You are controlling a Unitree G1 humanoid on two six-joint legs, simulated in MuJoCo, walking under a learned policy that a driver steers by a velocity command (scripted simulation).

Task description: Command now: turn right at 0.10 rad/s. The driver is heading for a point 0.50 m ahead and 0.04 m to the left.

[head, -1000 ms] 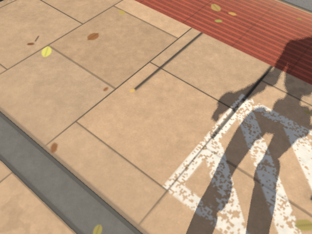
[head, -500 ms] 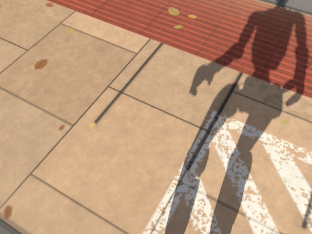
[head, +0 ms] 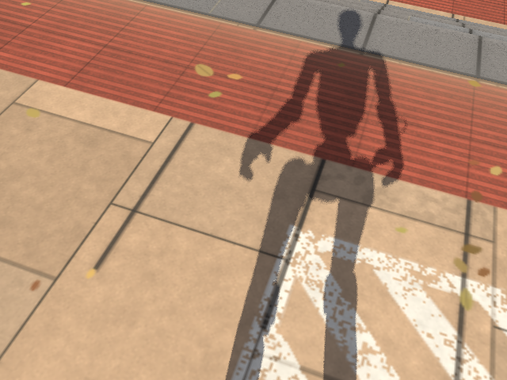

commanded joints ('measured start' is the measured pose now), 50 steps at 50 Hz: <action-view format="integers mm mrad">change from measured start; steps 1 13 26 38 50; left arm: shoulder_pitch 26 29 70 128 -43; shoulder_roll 28 53 30 121 24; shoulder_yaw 9 5 -1 32 23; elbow -37 12 93 167 118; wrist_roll -10 18 12 -25 -17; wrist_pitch -11 -45 -54 -80 -136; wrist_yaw -3 1 10 19 -24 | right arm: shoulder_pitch -27 -23 6 -7 271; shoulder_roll -143 -106 -101 -64 -77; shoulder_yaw -36 -30 -40 -38 -21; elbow -49 2 115 157 257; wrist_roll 12 -1 6 47 15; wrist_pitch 5 -10 -2 -74 -95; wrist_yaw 0 -4 -18 6 24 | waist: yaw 28 6 11 25 -38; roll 224 -22 24 -173 132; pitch -108 -7 6 171 76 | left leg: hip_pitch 152 110 119 -124 385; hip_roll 156 23 22 5 200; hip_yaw -142 -14 -13 49 -201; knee -70 -18 -35 221 -383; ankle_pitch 475 106 118 -227 131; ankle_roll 165 -11 -26 60 175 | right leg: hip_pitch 95 60 84 49 -424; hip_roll -2 -73 -53 -299 -120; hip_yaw -58 46 24 393 -52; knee -273 -339 -339 -577 212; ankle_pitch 169 246 253 -337 283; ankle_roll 2 -86 -85 -288 -108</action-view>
